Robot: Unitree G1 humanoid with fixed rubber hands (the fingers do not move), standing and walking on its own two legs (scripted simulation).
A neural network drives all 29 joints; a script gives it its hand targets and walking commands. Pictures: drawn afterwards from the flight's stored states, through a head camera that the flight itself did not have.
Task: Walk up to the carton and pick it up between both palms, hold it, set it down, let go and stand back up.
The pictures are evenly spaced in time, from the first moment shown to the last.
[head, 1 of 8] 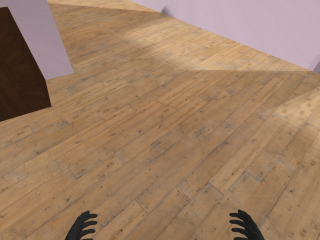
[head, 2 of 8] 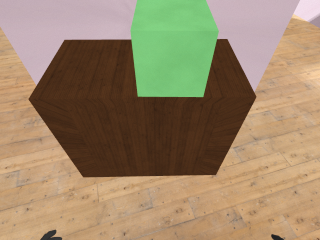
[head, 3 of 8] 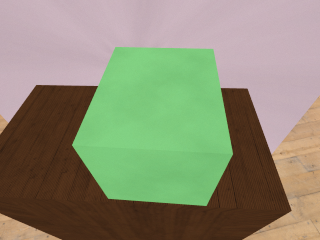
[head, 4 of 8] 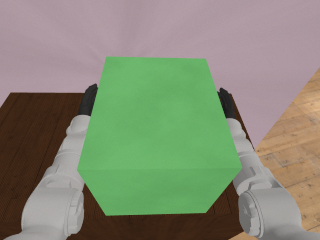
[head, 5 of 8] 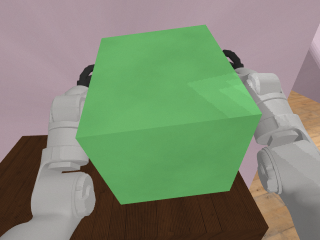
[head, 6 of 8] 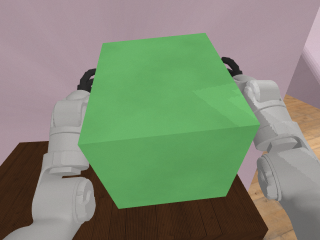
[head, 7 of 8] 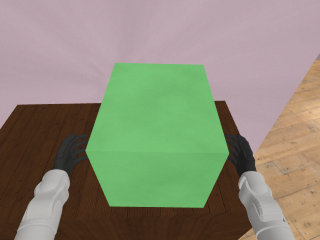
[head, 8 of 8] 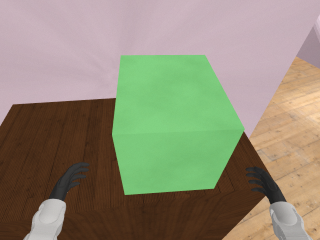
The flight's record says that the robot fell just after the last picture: no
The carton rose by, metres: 0.20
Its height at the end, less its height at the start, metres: +0.00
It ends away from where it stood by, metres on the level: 0.03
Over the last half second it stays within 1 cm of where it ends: yes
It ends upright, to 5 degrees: yes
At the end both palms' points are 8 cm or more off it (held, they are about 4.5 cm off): yes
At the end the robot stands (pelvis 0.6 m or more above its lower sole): yes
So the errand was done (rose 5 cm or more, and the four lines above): yes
